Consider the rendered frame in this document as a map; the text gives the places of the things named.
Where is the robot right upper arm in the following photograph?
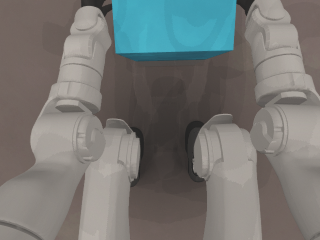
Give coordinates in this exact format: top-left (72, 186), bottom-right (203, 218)
top-left (250, 104), bottom-right (320, 240)

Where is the robot left upper arm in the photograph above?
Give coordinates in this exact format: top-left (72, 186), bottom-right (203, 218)
top-left (0, 112), bottom-right (106, 240)

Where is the right robot hand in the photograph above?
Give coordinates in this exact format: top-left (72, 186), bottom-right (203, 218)
top-left (236, 0), bottom-right (255, 16)

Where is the left robot hand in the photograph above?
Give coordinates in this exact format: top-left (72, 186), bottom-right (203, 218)
top-left (81, 0), bottom-right (113, 17)

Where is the carton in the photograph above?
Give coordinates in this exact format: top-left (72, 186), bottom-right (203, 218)
top-left (112, 0), bottom-right (237, 62)

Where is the left robot forearm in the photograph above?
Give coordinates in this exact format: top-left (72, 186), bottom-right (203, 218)
top-left (30, 6), bottom-right (112, 151)

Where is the robot left foot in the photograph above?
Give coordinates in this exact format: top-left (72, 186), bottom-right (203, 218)
top-left (130, 127), bottom-right (144, 187)

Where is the right robot forearm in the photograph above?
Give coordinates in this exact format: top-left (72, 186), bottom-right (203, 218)
top-left (244, 0), bottom-right (320, 108)

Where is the robot right shin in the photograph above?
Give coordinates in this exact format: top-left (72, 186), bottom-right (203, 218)
top-left (192, 114), bottom-right (257, 178)

